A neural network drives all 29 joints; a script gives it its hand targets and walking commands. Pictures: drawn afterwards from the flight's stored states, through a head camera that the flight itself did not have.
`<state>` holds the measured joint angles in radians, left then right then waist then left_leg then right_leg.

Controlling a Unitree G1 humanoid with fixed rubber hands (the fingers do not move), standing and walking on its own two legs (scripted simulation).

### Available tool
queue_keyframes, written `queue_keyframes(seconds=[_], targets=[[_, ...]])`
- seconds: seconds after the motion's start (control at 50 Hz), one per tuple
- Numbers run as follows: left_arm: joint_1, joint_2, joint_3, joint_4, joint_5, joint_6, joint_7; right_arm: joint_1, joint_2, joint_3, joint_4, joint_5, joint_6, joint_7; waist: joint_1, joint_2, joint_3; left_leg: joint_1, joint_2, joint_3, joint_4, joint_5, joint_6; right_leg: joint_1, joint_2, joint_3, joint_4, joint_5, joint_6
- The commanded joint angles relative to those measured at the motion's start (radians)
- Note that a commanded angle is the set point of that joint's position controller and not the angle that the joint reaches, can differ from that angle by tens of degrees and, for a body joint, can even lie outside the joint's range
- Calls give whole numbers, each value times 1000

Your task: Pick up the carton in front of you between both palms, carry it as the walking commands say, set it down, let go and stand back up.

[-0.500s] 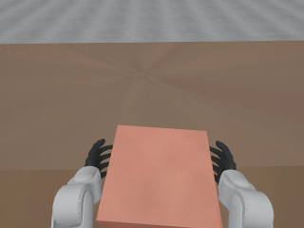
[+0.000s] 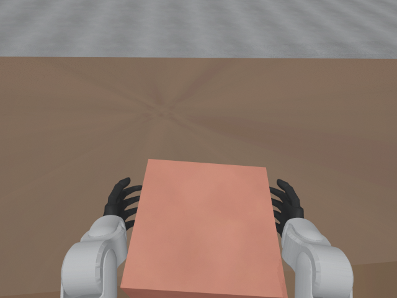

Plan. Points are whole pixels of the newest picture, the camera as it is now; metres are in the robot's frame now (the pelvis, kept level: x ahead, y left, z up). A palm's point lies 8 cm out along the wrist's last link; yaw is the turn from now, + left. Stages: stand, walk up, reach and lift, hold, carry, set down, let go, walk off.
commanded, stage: carry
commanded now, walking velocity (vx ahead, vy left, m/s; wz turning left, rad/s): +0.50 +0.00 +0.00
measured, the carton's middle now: (200, 243) +0.23 +0.00 +0.02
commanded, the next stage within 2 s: none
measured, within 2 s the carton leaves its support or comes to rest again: neither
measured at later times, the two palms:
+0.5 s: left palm (156, 90) +0.65 +0.14 +0.09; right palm (256, 92) +0.67 -0.16 +0.08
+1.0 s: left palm (164, 47) +1.02 +0.15 +0.06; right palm (238, 50) +1.01 -0.15 +0.06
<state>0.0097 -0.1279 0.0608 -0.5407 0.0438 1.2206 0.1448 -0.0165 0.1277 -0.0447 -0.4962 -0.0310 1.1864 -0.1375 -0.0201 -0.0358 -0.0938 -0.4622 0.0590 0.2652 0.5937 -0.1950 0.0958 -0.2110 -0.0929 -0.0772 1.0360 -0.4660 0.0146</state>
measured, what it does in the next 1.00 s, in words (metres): goes down: right foot, then left foot 0.03 m lower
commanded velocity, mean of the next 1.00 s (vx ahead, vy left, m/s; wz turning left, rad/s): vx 0.50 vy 0.00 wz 0.00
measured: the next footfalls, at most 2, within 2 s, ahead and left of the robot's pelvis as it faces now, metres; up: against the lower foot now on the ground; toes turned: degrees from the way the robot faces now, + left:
right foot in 0.40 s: +0.45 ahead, -0.10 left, -0.01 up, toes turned -7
left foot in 0.88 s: +0.75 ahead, +0.05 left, -0.04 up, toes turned +6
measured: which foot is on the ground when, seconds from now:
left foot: down 0.00-0.42, up 0.44-0.86, down 0.88-1.00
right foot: up 0.00-0.38, down 0.40-0.88, up 0.90-1.00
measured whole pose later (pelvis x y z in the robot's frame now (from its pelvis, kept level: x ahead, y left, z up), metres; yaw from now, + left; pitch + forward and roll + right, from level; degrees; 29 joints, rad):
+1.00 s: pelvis +0.68 +0.00 -0.04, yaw +1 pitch +5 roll -1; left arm -0.43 -0.10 0.22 -0.14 0.00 1.07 0.17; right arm -0.44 0.13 -0.24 -0.14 -0.03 1.04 -0.16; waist -0.04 0.00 0.00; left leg -0.45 -0.04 0.14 0.61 -0.15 0.13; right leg -0.42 0.02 -0.02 1.28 -0.48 -0.05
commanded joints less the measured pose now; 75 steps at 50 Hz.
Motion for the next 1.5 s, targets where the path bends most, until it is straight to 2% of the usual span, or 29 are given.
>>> queue_keyframes(seconds=[0.0, 0.04, 0.1, 0.3, 0.36, 0.38, 0.4, 0.42, 0.44, 0.5, 0.62, 0.72, 0.78, 0.84, 0.86, 0.88, 0.9, 0.92, 0.98, 1.12, 1.22, 1.3, 1.32, 1.34, 1.36, 1.38, 1.4, 1.44, 1.48], targets=[[-428, -757, -656, -127, -283, -21, -108, -352, 777, 616, -127, 285, 3, 109, -3, 119, -262, 590, 322, -519, -309, 197, 96, -491, -19, 70, 295, 80, -43], [-442, -796, -658, -87, -270, -42, -115, -405, 808, 632, -120, 288, -13, 120, 7, 99, -257, 482, 276, -384, -343, 126, 37, -424, -38, 63, 175, 176, -47], [-449, -772, -638, -29, -234, -69, -101, -427, 769, 626, -69, 277, -31, 123, 9, 139, -213, 443, 242, -283, -393, 43, 38, -437, -27, 19, 30, 251, -36], [-770, -531, -458, 210, -168, -105, 4, -699, 522, 446, 213, 179, -77, 3, -26, 176, -60, 441, 184, -142, -344, 188, 44, -378, 27, -82, -430, 446, -74], [-838, -515, -380, 315, -151, -122, 26, -823, 540, 409, 293, 171, -90, -27, 36, 167, -135, 463, 160, -90, -130, 426, 1, -167, 81, -136, -479, 368, -95], [-846, -516, -359, 359, -148, -130, 29, -858, 556, 400, 320, 167, -94, -33, 82, 91, -214, 417, 102, -41, 103, 468, -30, 32, 136, -173, -518, 312, -89], [-864, -519, -338, 393, -142, -138, 31, -896, 567, 392, 345, 160, -99, -40, 109, -42, -305, 257, 57, -50, 386, 256, -51, 226, -8, 38, -546, 160, -88], [-921, -519, -336, 409, -151, -149, 34, -893, 592, 378, 370, 154, -104, -44, 74, -320, -362, -85, -99, -123, 663, -205, -91, 418, -274, 587, -702, 10, -220], [-946, -574, -350, 423, -175, -158, 30, -952, 603, 368, 381, 157, -113, -48, 81, -288, -344, -186, -97, -252, 788, -295, -54, 418, -283, 645, -758, 120, -240], [-1121, -727, -404, 390, -224, -200, -3, -1053, 752, 368, 415, 166, -146, -30, 74, -33, -336, -217, -1, -300, 768, -191, -5, 302, -237, 372, -653, 506, -232], [-1163, -807, -468, 386, -267, -259, -43, -1010, 813, 387, 466, 127, -206, -11, 84, -64, -380, -270, -1, -238, 452, -124, -36, 380, -183, 190, -601, 823, -231], [-1089, -777, -493, 341, -265, -257, -45, -971, 774, 414, 377, 135, -211, -5, 105, -63, -311, -213, -70, -131, 63, 182, -45, 393, -65, 48, -556, 948, -193], [-1029, -738, -501, 313, -257, -238, -34, -933, 724, 427, 312, 149, -188, 0, 113, -95, -273, -59, -94, -106, -151, 347, -24, 359, -44, 13, -526, 880, -167], [-985, -698, -498, 313, -235, -205, -20, -856, 654, 401, 309, 133, -158, -4, 6, -36, -342, 319, -86, -92, -218, 452, -3, 219, -8, -63, -217, 827, -99], [-986, -678, -492, 311, -227, -194, -13, -827, 625, 383, 308, 126, -148, -6, -17, 58, -364, 500, 41, -213, -137, 590, -33, 30, 20, -50, -43, 515, -73], [-978, -672, -487, 326, -224, -177, -7, -835, 593, 366, 323, 120, -137, -11, 5, 231, -413, 737, 242, -477, 35, 951, 6, -226, 94, -2, 94, -50, -59], [-933, -649, -471, 326, -224, -162, -3, -849, 570, 373, 328, 136, -130, -21, -59, 383, -511, 876, 366, -779, -53, 576, 217, -458, 170, 52, 367, -145, -43], [-973, -646, -472, 285, -231, -157, 4, -821, 607, 381, 327, 163, -125, -18, -61, 301, -463, 831, 326, -805, -130, 355, 230, -557, 137, 97, 401, -103, -62], [-1029, -711, -435, 273, -206, -167, 9, -972, 725, 463, 240, 239, -132, 18, -44, 76, -354, 612, 247, -610, -159, 482, 163, -541, 60, 104, 241, 52, -66], [-969, -693, -429, 322, -137, -217, 16, -997, 743, 503, 272, 283, -180, 39, -46, 132, -330, 597, 146, -385, -146, 729, 95, -526, 77, 26, -139, 276, -67], [-934, -655, -427, 314, -129, -206, 19, -902, 705, 467, 324, 241, -173, 25, -86, 138, -264, 575, 40, -261, -117, 691, 50, -367, 155, -80, -526, 598, -79], [-899, -607, -386, 369, -103, -186, 16, -904, 686, 439, 382, 201, -155, 15, 16, 144, -307, 483, 43, -201, 172, 686, -3, -12, 156, -87, -654, 678, -114], [-890, -599, -369, 386, -91, -182, 16, -911, 679, 431, 398, 192, -150, 11, 58, 92, -338, 342, 12, -177, 349, 466, -21, 166, 85, -24, -630, 698, -110], [-878, -578, -346, 408, -82, -176, 16, -922, 678, 419, 416, 178, -143, 5, 55, -48, -388, 105, -47, -175, 539, -81, -29, 374, -126, 227, -469, 991, -117], [-918, -551, -345, 426, -93, -175, 26, -900, 679, 400, 453, 177, -135, 0, 76, -251, -478, -207, -161, -260, 854, -423, -79, 616, -322, 602, -493, 874, -333], [-894, -605, -369, 449, -118, -177, 23, -903, 671, 390, 432, 166, -134, -8, 93, -189, -472, -298, -118, -307, 917, -377, -47, 567, -312, 685, -574, 523, -380], [-944, -660, -384, 428, -147, -184, 13, -950, 707, 382, 423, 161, -138, -12, 96, -122, -400, -314, -81, -314, 880, -318, -32, 453, -244, 617, -621, 434, -343], [-1074, -772, -451, 384, -215, -205, -17, -981, 767, 359, 422, 136, -158, -10, 63, 22, -312, -247, -34, -310, 724, -228, -34, 241, -201, 469, -658, 509, -292], [-1142, -837, -498, 370, -267, -234, -44, -969, 805, 364, 436, 115, -182, -1, 48, 18, -312, -184, -21, -296, 614, -202, -45, 156, -165, 391, -668, 527, -262]])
